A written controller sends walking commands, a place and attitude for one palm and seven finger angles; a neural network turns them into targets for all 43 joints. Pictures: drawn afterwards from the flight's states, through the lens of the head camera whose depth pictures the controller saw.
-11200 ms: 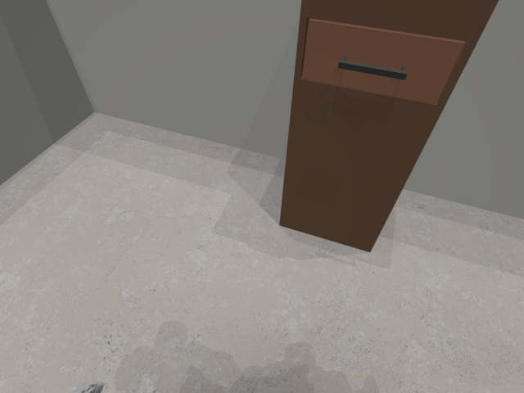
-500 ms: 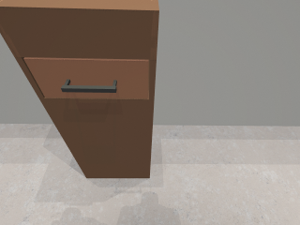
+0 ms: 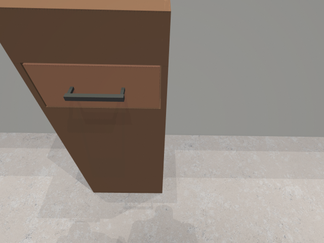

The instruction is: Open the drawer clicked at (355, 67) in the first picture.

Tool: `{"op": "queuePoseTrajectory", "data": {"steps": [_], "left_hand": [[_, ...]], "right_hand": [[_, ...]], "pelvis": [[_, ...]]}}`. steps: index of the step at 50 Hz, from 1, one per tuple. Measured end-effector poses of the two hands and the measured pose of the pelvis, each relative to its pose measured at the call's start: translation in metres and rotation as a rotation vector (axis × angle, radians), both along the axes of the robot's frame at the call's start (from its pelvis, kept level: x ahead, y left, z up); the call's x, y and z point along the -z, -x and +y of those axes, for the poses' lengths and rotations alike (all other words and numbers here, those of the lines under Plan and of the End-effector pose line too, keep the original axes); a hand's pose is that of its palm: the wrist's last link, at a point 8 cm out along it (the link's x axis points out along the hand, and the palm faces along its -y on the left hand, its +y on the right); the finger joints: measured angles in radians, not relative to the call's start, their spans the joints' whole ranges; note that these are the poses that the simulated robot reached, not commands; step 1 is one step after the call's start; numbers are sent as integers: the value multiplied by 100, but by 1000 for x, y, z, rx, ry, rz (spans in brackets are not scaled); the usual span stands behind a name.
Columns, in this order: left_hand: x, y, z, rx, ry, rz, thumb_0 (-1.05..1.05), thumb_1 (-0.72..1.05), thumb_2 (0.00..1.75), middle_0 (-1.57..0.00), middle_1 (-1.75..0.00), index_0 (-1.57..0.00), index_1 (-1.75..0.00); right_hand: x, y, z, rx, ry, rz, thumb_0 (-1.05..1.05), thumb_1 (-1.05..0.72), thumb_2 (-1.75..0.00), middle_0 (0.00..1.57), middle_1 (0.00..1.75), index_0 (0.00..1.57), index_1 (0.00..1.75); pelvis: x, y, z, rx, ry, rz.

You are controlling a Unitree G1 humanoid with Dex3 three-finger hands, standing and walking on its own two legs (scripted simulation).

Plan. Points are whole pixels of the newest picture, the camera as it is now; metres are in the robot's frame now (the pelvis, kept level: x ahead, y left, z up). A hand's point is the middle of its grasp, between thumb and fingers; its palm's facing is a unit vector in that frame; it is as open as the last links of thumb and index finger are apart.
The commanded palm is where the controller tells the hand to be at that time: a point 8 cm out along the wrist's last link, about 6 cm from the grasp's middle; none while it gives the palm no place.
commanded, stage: raise the hand with hooked fingers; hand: left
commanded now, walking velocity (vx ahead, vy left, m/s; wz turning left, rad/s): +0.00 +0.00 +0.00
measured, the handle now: (95, 93) +0.50 +0.25 +0.08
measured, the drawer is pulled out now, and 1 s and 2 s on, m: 0.00 0.00 0.00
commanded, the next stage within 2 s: move the hooked fingers above the handle in 1.84 s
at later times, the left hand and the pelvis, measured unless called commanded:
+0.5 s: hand (71, 216) +0.17 +0.23 -0.02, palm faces +0.08 -0.08 -0.99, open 9.4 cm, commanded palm +0.16 +0.22 +0.05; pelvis +0.00 -0.03 -0.03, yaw +1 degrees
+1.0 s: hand (65, 158) +0.26 +0.25 +0.09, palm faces +0.12 -0.10 -0.99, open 12.3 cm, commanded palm +0.24 +0.24 +0.16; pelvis +0.02 +0.00 +0.00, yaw +1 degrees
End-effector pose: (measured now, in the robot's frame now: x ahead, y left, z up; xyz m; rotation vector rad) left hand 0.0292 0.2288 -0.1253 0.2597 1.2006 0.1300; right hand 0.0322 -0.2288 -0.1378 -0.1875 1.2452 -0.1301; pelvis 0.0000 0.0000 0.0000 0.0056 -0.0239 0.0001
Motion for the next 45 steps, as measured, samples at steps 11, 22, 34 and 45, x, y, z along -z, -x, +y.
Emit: {"op": "queuePoseTrajectory", "data": {"steps": [11, 22, 34, 45], "left_hand": [[-151, -142, -8, 665, -873, -751, 1, 77, 83, -20, -39, -20, -39], [-140, -101, -7, 763, -1068, -695, 0, 51, 73, -24, -55, -24, -55], [-207, -175, -3, 746, -1075, -747, 0, 23, 61, -26, -73, -26, -73], [-245, -193, 14, 771, -1105, -806, 0, -2, 50, -28, -90, -28, -89]], "right_hand": [[-42, -144, -18, -102, -6, -587, 1, -91, -90, 20, 29, 19, 30], [-55, -225, -4, -313, 0, -600, 1, -90, -90, 20, 29, 19, 30], [-39, -199, 20, -226, -117, -490, 1, -90, -90, 20, 30, 20, 30], [-29, -176, -2, -176, -46, -366, 1, -90, -90, 20, 30, 20, 30]], "pelvis": [[21, 6, -5, 39, -33, 111], [35, -1, -24, -2, -26, 152], [16, -19, -21, -3, -16, 87], [6, -25, -9, -14, -6, 60]]}}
